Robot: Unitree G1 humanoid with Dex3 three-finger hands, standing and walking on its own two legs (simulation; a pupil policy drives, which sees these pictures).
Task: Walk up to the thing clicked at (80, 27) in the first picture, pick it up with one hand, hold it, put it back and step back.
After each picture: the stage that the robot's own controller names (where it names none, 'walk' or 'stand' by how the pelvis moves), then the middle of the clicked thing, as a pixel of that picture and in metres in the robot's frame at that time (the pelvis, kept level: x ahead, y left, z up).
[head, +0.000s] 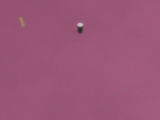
stand; (80, 28) +1.64 +0.06 -0.72
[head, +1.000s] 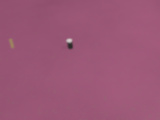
walk; (69, 44) +1.49 +0.30 -0.69
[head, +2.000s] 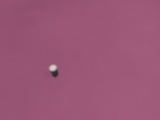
walk; (54, 71) +0.92 +0.38 -0.71
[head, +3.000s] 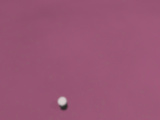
walk; (63, 104) +0.58 +0.23 -0.70
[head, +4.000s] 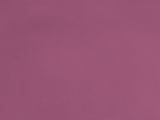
stand; out of the picture +0.38 +0.15 -0.70
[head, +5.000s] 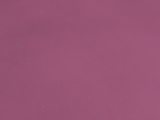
stand; out of the picture +0.34 +0.18 -0.72
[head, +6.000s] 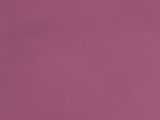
stand; out of the picture +0.33 +0.18 -0.72
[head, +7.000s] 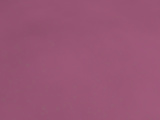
stand; out of the picture +0.32 +0.18 -0.73
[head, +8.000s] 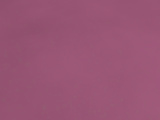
stand; out of the picture +0.32 +0.18 -0.73
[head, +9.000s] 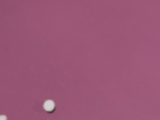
go down; (49, 107) +0.36 +0.17 -0.59
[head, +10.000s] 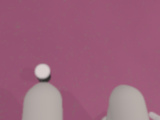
go down; (43, 74) +0.41 +0.19 -0.32
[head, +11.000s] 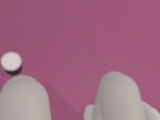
close in; (12, 64) +0.40 +0.22 -0.25
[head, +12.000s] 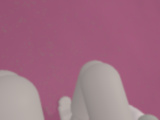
close; out of the picture +0.39 +0.23 -0.22
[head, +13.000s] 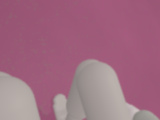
close; out of the picture +0.39 +0.24 -0.22
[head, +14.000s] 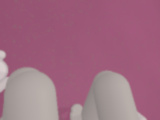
lift; out of the picture +0.32 +0.25 -0.16
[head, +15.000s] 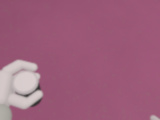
lift; (28, 90) +0.31 +0.18 +0.02
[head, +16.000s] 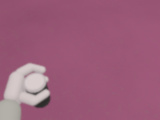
hold; (38, 91) +0.32 +0.16 +0.01
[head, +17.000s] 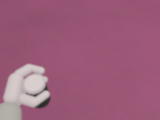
hold; (37, 91) +0.31 +0.17 +0.02
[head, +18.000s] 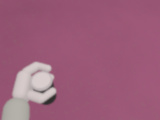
crouch; (44, 88) +0.33 +0.14 -0.02
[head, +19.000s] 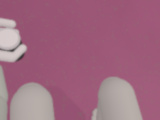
lower; (11, 46) +0.45 +0.21 -0.08
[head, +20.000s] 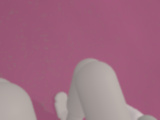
lower; out of the picture +0.43 +0.27 -0.22
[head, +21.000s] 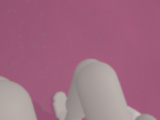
lower; out of the picture +0.41 +0.26 -0.23
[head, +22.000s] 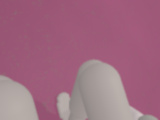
lower; out of the picture +0.41 +0.26 -0.21
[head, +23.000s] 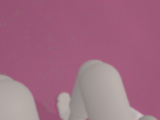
lower; out of the picture +0.41 +0.26 -0.21
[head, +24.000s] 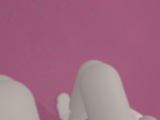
open; out of the picture +0.40 +0.25 -0.22
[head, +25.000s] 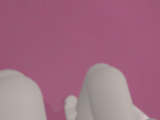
stand; out of the picture +0.40 +0.23 -0.23
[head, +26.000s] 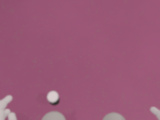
walk; (53, 98) +0.39 +0.17 -0.53
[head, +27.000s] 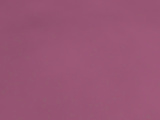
stand; out of the picture +0.36 +0.15 -0.66
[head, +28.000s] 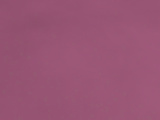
stand; out of the picture +0.36 +0.15 -0.67
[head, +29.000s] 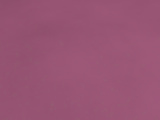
stand; out of the picture +0.38 +0.14 -0.72
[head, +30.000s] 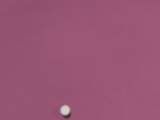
walk; (66, 112) +0.42 +0.17 -0.69
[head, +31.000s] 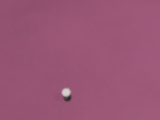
walk; (66, 95) +0.60 +0.19 -0.70
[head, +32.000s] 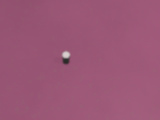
walk; (66, 58) +0.91 +0.13 -0.69
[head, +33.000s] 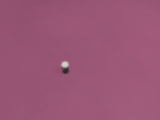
stand; (65, 68) +0.96 +0.17 -0.71
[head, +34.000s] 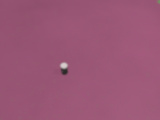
stand; (64, 69) +0.99 +0.19 -0.72
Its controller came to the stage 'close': yes
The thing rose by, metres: 0.72
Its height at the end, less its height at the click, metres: +0.00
